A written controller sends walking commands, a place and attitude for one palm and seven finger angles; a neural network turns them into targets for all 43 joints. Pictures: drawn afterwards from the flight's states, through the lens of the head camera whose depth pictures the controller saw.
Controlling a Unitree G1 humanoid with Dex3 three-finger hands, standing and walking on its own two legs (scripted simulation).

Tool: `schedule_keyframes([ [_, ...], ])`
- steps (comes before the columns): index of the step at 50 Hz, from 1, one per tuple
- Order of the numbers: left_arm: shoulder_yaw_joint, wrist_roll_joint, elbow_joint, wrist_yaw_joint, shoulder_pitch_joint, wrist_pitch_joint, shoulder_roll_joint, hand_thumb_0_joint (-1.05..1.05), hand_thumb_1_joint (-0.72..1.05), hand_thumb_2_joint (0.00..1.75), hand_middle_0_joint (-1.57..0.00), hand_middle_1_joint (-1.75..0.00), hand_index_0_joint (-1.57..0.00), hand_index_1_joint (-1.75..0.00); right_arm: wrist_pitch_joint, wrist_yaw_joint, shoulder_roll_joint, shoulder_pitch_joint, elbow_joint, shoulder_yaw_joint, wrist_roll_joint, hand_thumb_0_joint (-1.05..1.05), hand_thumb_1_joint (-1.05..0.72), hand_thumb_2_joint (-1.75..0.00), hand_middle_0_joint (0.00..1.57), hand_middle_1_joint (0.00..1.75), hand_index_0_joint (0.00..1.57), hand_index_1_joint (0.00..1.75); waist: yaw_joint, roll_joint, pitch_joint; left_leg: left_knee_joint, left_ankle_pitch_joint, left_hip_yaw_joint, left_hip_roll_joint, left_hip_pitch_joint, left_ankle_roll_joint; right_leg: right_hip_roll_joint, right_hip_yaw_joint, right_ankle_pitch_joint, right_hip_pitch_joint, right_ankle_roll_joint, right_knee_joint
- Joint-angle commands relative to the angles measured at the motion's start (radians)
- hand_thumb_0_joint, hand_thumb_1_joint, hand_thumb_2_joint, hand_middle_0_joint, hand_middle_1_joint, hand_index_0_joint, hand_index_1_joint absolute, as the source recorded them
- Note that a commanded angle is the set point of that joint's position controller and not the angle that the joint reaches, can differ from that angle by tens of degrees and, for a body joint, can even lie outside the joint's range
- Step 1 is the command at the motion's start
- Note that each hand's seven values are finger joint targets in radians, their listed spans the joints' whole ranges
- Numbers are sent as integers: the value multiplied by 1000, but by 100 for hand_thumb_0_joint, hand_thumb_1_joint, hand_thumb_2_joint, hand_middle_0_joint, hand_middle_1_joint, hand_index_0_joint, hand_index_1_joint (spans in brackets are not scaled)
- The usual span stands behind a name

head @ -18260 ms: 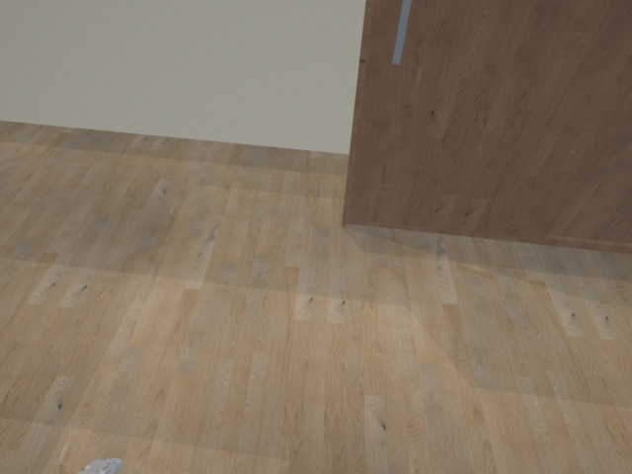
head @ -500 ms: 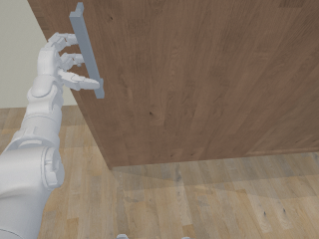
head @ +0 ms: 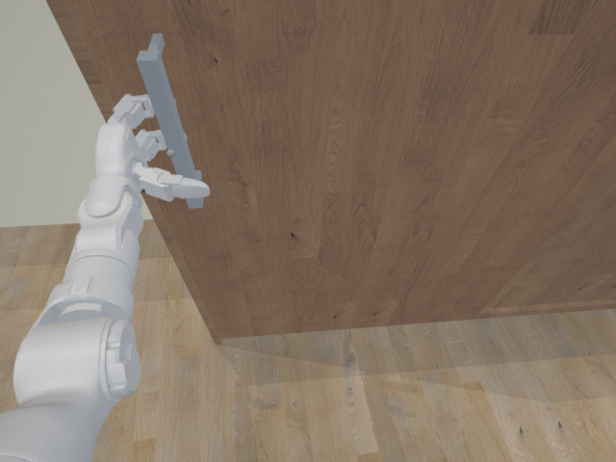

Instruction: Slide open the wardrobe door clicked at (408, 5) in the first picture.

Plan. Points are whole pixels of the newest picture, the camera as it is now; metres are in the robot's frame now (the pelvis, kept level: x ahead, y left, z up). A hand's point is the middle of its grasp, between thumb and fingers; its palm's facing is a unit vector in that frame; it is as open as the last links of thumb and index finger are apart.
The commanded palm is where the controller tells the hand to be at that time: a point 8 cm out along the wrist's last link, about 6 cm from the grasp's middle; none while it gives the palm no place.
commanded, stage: slide the fingers in behind the handle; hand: left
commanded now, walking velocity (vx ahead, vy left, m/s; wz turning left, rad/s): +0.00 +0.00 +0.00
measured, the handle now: (179, 132) +0.52 +0.16 +0.14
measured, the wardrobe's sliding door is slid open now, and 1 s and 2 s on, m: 0.00 0.00 0.00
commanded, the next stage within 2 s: grip the handle and tug to test in 0.98 s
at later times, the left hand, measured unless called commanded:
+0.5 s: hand (184, 159) +0.46 +0.14 +0.15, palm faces +0.04 -1.00 +0.02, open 14.0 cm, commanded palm +0.44 +0.19 +0.15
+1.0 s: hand (187, 157) +0.47 +0.14 +0.14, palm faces +0.04 -1.00 +0.01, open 14.0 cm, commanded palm +0.44 +0.19 +0.15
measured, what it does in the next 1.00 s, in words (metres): stands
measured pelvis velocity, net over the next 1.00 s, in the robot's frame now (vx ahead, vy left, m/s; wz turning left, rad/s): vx -0.01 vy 0.00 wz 0.00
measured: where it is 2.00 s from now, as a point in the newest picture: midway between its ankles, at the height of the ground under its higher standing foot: outside the picture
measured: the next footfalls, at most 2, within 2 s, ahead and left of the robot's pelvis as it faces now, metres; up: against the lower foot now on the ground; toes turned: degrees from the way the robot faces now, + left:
none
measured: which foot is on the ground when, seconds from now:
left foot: down 0.00-1.00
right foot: down 0.00-1.00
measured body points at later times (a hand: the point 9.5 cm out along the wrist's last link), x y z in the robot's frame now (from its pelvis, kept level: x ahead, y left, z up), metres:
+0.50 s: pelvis -0.01 +0.00 +0.00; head +0.03 +0.00 +0.45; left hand +0.45 +0.20 +0.15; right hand +0.06 -0.26 -0.12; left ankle +0.01 +0.12 -0.72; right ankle -0.02 -0.11 -0.72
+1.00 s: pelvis -0.01 +0.00 +0.00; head +0.03 +0.00 +0.45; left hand +0.46 +0.20 +0.14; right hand +0.01 -0.26 -0.12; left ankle +0.01 +0.12 -0.72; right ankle -0.02 -0.11 -0.72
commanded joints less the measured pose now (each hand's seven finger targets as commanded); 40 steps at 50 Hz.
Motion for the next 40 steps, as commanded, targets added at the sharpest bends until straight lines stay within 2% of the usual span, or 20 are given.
schedule_keyframes([
  [1, 0, -19, -266, -8, -429, -54, 173, 0, -50, 30, -30, -120, -30, -120, -30, -2, -148, 62, -90, -62, 0, 0, -90, -90, 20, 30, 20, 30, 5, 6, -358, -42, 330, -18, -54, 287, 45, 35, 10, 461, 96, -2, -78],
  [4, -11, -23, -286, -8, -431, -42, 167, 0, -50, 30, -30, -120, -30, -120, -24, -4, -147, 49, -93, -60, 4, 0, -90, -90, 20, 30, 20, 30, 2, -5, -336, -49, 312, -18, -56, 276, 47, 32, 10, 455, 103, -1, -85],
  [8, -17, -26, -349, 5, -440, -42, 152, 0, -50, 30, -30, -120, -30, -120, -26, -5, -143, 33, -95, -64, 3, 0, -90, -90, 20, 30, 20, 30, 7, 28, -368, -43, 344, -18, -58, 319, 46, 31, 11, 474, 104, -2, -84],
  [9, -30, -27, -351, 7, -455, -41, 138, 0, -50, 30, -30, -120, -30, -120, -26, -5, -141, 33, -91, -61, 2, 0, -90, -90, 20, 30, 20, 30, 1, 2, -358, -48, 337, -24, -57, 314, 45, 31, 8, 470, 106, -2, -84],
  [11, -36, -24, -323, 15, -448, -38, 128, 0, -50, 30, -30, -120, -30, -120, -26, -6, -140, 22, -88, -59, 3, 0, -90, -90, 20, 30, 20, 30, 1, 0, -323, -54, 305, -20, -59, 298, 45, 30, 10, 447, 95, -1, -92],
  [13, -32, -15, -335, 24, -474, -46, 144, 0, -50, 30, -30, -120, -30, -120, -28, -8, -139, 19, -85, -57, 2, 0, -90, -90, 20, 30, 20, 30, 2, 27, -333, -55, 298, -23, -60, 307, 44, 27, 12, 432, 89, -3, -90],
  [14, -51, -16, -324, 25, -471, -45, 111, 0, -50, 30, -30, -120, -30, -120, -30, -7, -136, 18, -85, -57, 1, 0, -90, -90, 20, 30, 20, 30, -1, 12, -333, -55, 299, -25, -60, 311, 44, 28, 9, 427, 84, -3, -91],
  [16, -45, -14, -291, 28, -472, -44, 122, 0, -50, 30, -30, -120, -30, -120, -31, -7, -139, 15, -82, -55, 2, 0, -90, -90, 20, 30, 20, 30, 0, -2, -310, -62, 265, -26, -59, 288, 42, 26, 10, 401, 82, -3, -95],
  [18, -29, -13, -287, 35, -481, -53, 136, 0, -50, 30, -30, -120, -30, -120, -33, -8, -140, 15, -83, -55, 0, 0, -90, -90, 20, 30, 20, 30, 5, -1, -326, -62, 264, -29, -60, 289, 43, 26, 11, 392, 86, -4, -91],
  [21, -58, -11, -250, 38, -499, -54, 99, 0, -50, 30, -30, -120, -30, -120, -36, -7, -136, 12, -79, -52, 0, 0, -90, -90, 20, 30, 20, 30, -6, -13, -305, -64, 236, -26, -60, 277, 42, 25, 12, 371, 70, -1, -97],
  [22, -44, -12, -235, 43, -509, -60, 114, 0, -50, 30, -30, -120, -30, -120, -37, -7, -139, 23, -75, -52, -3, 0, -90, -90, 20, 30, 20, 30, -7, -30, -297, -62, 232, -29, -61, 266, 44, 24, 11, 363, 72, -2, -97],
  [24, -30, -6, -227, 45, -507, -65, 131, 0, -50, 30, -30, -120, -30, -120, -37, -7, -140, 22, -76, -51, -3, 0, -90, -90, 20, 30, 20, 30, 0, -18, -319, -63, 231, -26, -61, 262, 42, 24, 16, 369, 80, -2, -93],
  [26, -57, 0, -233, 48, -529, -71, 98, 0, -50, 30, -30, -120, -30, -120, -41, -3, -136, 27, -74, -54, -3, 0, -90, -90, 20, 30, 20, 30, -7, -5, -324, -61, 235, -30, -58, 279, 39, 26, 11, 360, 60, -3, -89],
  [28, -37, 0, -246, 55, -539, -84, 122, 0, -50, 30, -30, -120, -30, -120, -43, -2, -139, 32, -70, -55, -5, 0, -90, -90, 20, 30, 20, 30, -3, 8, -350, -60, 244, -33, -58, 288, 39, 27, 12, 360, 66, -4, -84],
  [32, -11, 6, -206, 62, -508, -85, 146, 0, -50, 30, -30, -120, -30, -120, -43, -2, -143, 46, -69, -56, -8, 0, -90, -90, 20, 30, 20, 30, 5, -29, -333, -64, 221, -29, -58, 250, 41, 28, 11, 344, 81, -3, -88],
  [33, -5, 12, -204, 63, -511, -85, 160, 0, -50, 30, -30, -120, -30, -120, -41, -3, -143, 40, -70, -55, -6, 0, -90, -90, 20, 30, 20, 30, 3, -19, -328, -66, 213, -27, -57, 249, 41, 27, 15, 338, 72, -2, -90],
  [34, -38, 12, -207, 62, -542, -84, 126, 0, -50, 30, -30, -120, -30, -120, -42, -2, -139, 40, -68, -54, -6, 0, -90, -90, 20, 30, 20, 30, -14, -19, -313, -68, 200, -26, -57, 248, 42, 28, 15, 329, 60, 1, -96],
  [37, 30, 11, -188, 63, -510, -90, 201, 0, -50, 30, -30, -120, -30, -120, -40, -6, -149, 57, -66, -58, -8, 0, -90, -90, 20, 30, 20, 30, 6, -39, -331, -68, 198, -25, -58, 230, 44, 28, 18, 327, 92, -2, -95],
  [39, -31, 16, -248, 54, -554, -103, 145, 0, -50, 30, -30, -120, -30, -120, -43, -2, -139, 48, -70, -57, -6, 0, -90, -90, 20, 30, 20, 30, -6, 33, -351, -66, 225, -25, -57, 272, 40, 29, 15, 345, 72, -4, -88],
  [40, -31, 13, -247, 53, -537, -105, 133, 0, -50, 30, -30, -120, -30, -120, -47, -1, -139, 50, -67, -61, -7, 0, -90, -90, 20, 30, 20, 30, -4, 37, -359, -60, 234, -27, -55, 292, 38, 31, 13, 341, 58, -5, -89],
])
